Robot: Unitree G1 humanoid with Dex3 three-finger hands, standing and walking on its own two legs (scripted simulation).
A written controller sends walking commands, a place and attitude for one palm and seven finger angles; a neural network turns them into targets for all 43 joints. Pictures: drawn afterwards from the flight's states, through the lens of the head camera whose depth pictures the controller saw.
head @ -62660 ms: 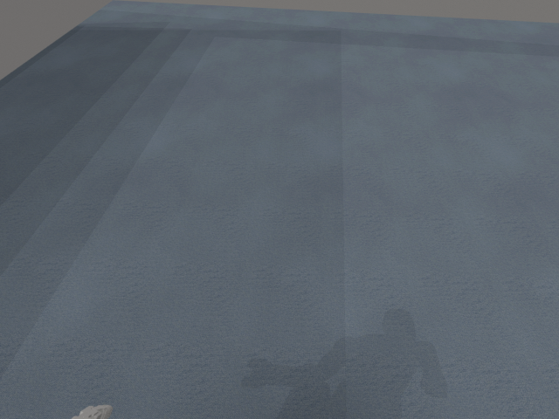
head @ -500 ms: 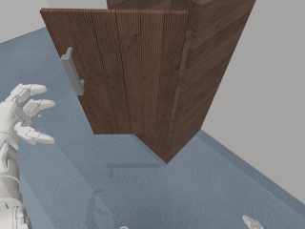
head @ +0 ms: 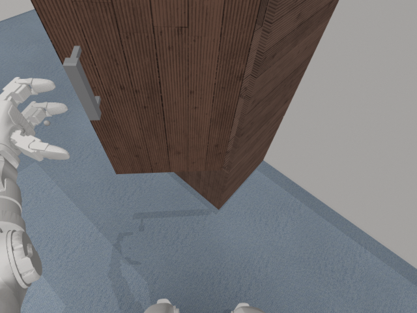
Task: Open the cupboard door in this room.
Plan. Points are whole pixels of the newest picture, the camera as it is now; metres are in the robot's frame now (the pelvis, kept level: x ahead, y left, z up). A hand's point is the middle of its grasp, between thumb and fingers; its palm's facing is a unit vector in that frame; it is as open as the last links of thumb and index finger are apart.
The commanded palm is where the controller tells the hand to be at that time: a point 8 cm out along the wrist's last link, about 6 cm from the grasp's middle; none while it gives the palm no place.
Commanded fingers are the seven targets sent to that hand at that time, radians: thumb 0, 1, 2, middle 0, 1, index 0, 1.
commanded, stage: move the hooked fingers beside the handle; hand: left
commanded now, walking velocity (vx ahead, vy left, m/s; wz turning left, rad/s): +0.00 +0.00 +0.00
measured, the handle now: (86, 85) +0.54 +0.25 +0.09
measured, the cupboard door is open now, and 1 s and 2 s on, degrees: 46 45 45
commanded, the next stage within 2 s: slide the fingers in behind the handle in 1.28 s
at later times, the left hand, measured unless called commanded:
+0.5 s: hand (56, 97) +0.49 +0.29 +0.11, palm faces +0.06 -1.00 +0.00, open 13.9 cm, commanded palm +0.47 +0.34 +0.10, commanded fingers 0.00 -0.50 0.30 -0.30 -1.20 -0.30 -1.20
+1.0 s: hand (57, 98) +0.50 +0.29 +0.09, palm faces +0.05 -1.00 +0.00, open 13.9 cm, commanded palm +0.47 +0.34 +0.09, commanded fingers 0.00 -0.50 0.30 -0.30 -1.20 -0.30 -1.20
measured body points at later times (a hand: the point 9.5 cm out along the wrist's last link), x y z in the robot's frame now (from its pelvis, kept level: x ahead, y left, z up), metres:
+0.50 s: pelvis +0.00 -0.01 -0.01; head +0.12 +0.02 +0.43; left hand +0.48 +0.34 +0.11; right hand +0.00 -0.29 -0.11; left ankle +0.01 +0.08 -0.70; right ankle +0.00 -0.13 -0.70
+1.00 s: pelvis +0.01 +0.00 -0.01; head +0.14 +0.03 +0.42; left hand +0.49 +0.35 +0.09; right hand +0.00 -0.28 -0.11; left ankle +0.01 +0.08 -0.70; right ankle +0.00 -0.13 -0.70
